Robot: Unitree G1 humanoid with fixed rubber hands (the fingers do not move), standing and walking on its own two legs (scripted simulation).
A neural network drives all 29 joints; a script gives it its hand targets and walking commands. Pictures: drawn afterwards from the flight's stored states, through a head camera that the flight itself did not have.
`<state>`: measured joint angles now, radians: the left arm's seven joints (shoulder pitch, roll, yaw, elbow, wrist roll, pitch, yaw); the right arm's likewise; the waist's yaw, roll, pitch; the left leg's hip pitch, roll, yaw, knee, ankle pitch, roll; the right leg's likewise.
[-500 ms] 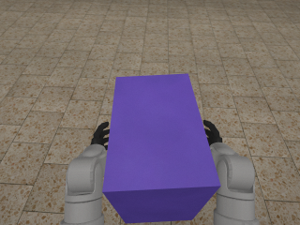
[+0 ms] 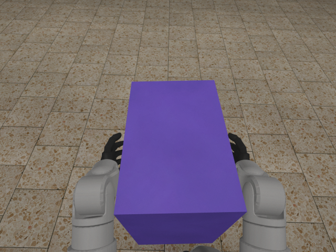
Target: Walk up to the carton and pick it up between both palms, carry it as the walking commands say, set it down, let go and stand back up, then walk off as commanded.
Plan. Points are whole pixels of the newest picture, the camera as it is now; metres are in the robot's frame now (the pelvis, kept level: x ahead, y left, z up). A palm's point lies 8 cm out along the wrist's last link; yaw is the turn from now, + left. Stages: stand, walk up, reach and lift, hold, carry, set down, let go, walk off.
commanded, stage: carry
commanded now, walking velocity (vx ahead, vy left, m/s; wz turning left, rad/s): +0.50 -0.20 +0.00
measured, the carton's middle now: (174, 167) +0.30 -0.02 +0.01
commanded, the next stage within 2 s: none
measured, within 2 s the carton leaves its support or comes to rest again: neither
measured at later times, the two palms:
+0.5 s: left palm (167, 53) +0.67 -0.01 +0.08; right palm (255, 59) +0.63 -0.29 +0.08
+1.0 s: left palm (188, 2) +1.02 -0.12 +0.08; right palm out of the picture +1.04 -0.40 +0.10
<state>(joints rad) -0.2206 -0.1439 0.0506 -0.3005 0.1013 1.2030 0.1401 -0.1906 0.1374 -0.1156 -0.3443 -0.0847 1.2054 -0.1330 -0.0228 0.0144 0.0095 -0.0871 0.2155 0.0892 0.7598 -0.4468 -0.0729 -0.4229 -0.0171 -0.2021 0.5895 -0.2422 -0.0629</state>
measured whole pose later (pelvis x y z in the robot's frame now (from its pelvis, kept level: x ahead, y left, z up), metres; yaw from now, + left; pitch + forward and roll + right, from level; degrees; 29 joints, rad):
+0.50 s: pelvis +0.38 -0.12 +0.02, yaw -4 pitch +4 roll +0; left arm -0.22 -0.14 0.09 -0.27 0.08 1.25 0.15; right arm -0.19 0.14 -0.09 -0.27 -0.10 1.22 -0.13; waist -0.06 -0.02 -0.03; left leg -0.13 0.10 0.22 0.42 -0.34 -0.03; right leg -0.50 -0.07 0.00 0.89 -0.34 0.01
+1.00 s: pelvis +0.74 -0.27 +0.01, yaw -1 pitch +5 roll -1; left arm -0.20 -0.14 0.09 -0.40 0.07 1.17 0.15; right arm -0.23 0.15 -0.08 -0.37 -0.09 1.18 -0.14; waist 0.03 -0.04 0.01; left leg -0.41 0.03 0.24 0.53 -0.16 0.10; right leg -0.16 0.00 -0.18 0.64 -0.41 -0.02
